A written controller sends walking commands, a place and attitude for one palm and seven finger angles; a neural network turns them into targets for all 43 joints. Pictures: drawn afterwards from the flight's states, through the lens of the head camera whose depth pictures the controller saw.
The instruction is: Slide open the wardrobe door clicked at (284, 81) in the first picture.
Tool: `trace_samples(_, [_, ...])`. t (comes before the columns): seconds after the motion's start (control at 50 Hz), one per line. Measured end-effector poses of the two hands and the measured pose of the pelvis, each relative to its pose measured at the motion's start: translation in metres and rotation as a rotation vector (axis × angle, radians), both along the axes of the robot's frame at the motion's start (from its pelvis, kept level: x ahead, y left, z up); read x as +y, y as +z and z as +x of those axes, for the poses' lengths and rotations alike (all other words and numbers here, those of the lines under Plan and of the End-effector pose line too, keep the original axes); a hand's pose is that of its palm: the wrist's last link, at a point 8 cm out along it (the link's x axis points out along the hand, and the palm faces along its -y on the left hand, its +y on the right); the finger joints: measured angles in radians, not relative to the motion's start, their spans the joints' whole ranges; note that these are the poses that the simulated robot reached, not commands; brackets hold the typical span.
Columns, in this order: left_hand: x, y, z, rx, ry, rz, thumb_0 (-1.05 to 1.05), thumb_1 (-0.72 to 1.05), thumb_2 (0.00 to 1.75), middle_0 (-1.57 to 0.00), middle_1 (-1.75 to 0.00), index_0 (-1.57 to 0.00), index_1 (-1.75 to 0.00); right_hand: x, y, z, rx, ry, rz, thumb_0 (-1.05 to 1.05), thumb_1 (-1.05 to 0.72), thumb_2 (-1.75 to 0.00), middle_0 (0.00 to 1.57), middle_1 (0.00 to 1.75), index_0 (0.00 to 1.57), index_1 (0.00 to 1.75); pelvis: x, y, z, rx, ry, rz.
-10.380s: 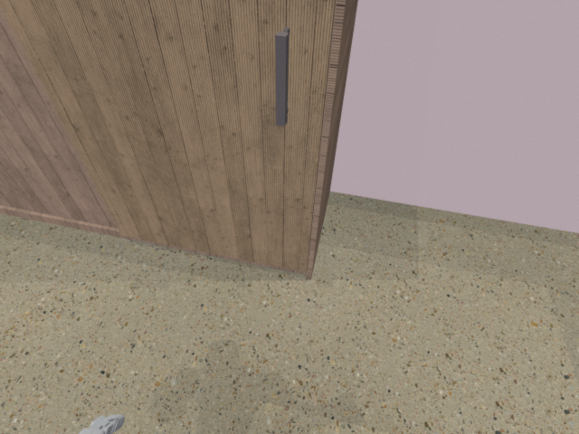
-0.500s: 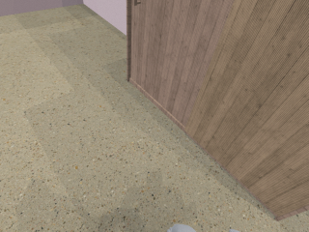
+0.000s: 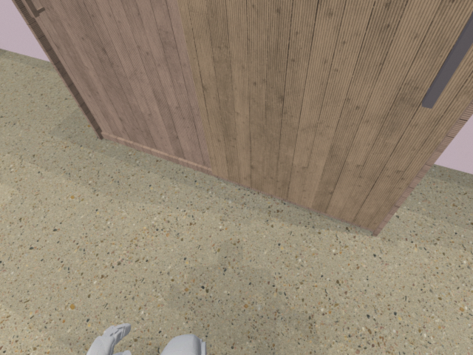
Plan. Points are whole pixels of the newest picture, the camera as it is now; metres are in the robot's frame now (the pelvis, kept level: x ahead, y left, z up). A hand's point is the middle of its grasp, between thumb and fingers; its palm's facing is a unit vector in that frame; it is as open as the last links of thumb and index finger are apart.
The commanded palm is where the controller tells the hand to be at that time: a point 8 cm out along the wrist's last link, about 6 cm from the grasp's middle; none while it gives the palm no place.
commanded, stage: turn to face it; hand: right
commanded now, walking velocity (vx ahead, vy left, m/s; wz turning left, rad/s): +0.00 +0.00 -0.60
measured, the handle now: (450, 61) +0.69 -0.45 +0.09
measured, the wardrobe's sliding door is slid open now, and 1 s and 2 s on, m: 0.00 0.00 0.00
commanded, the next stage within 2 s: take the last steps up to it in 0.64 s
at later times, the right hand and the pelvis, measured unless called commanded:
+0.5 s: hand out of the picture +0.07 -0.16 -0.13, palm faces +0.26 +0.92 -0.30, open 7.4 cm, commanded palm none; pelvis -0.01 +0.06 +0.00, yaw -17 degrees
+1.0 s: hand out of the picture -0.14 -0.16 -0.18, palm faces +0.49 +0.85 -0.20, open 7.4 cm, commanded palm none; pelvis -0.03 +0.02 +0.00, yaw -26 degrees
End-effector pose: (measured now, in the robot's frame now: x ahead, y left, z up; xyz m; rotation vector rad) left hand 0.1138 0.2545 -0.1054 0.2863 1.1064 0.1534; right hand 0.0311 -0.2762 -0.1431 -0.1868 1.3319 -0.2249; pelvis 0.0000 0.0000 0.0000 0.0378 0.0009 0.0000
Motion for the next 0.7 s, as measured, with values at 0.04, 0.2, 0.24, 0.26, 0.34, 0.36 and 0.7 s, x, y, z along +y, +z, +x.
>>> trace_samples(0.04, [-0.007,0.000,0.000,0.010,-0.018,-0.009,0.00,0.90,0.90,-0.20,-0.30,-0.20,-0.30,-0.002,0.006,0.011,-0.051,-0.008,0.000,0.01,-0.91,-0.90,0.20,0.30,0.20,0.30,-0.002,0.003,0.000,-0.003,-0.024,0.003])
trace_samples(0.2, [-0.011,-0.013,-0.021,0.086,-0.042,-0.052,0.00,0.90,0.90,-0.21,-0.30,-0.20,-0.30,0.008,0.024,0.052,-0.216,-0.029,-0.016,0.01,-0.91,-0.90,0.20,0.30,0.20,0.30,0.006,0.004,0.000,-0.011,-0.117,-0.013])
trace_samples(0.24, [-0.006,-0.018,-0.030,0.113,-0.041,-0.060,0.00,0.90,0.90,-0.21,-0.30,-0.20,-0.30,0.015,0.028,0.061,-0.247,-0.031,-0.022,0.01,-0.90,-0.90,0.20,0.30,0.20,0.30,0.011,0.003,-0.001,-0.011,-0.141,-0.018])
trace_samples(0.26, [-0.002,-0.021,-0.034,0.128,-0.041,-0.062,0.00,0.90,0.90,-0.21,-0.30,-0.20,-0.30,0.019,0.030,0.065,-0.261,-0.032,-0.025,0.01,-0.90,-0.90,0.20,0.30,0.20,0.30,0.015,0.002,-0.001,-0.010,-0.153,-0.021])
trace_samples(0.34, [0.019,-0.035,-0.047,0.184,-0.045,-0.074,0.00,0.90,0.90,-0.21,-0.30,-0.20,-0.30,0.038,0.039,0.072,-0.314,-0.041,-0.046,0.01,-0.90,-0.90,0.20,0.30,0.20,0.30,0.033,-0.002,-0.002,-0.004,-0.199,-0.033])
trace_samples(0.36, [0.026,-0.040,-0.048,0.194,-0.048,-0.078,0.00,0.90,0.90,-0.21,-0.30,-0.20,-0.30,0.044,0.039,0.072,-0.327,-0.044,-0.055,0.01,-0.90,-0.90,0.20,0.30,0.20,0.30,0.039,-0.005,-0.002,-0.002,-0.209,-0.040])
trace_samples(0.7, [0.043,-0.036,-0.006,0.225,-0.253,-0.043,0.00,0.91,0.90,-0.20,-0.30,-0.20,-0.30,0.092,0.026,-0.089,-0.123,-0.327,-0.041,0.01,-0.90,-0.90,0.20,0.30,0.21,0.30,0.063,0.002,-0.018,-0.016,-0.395,-0.076])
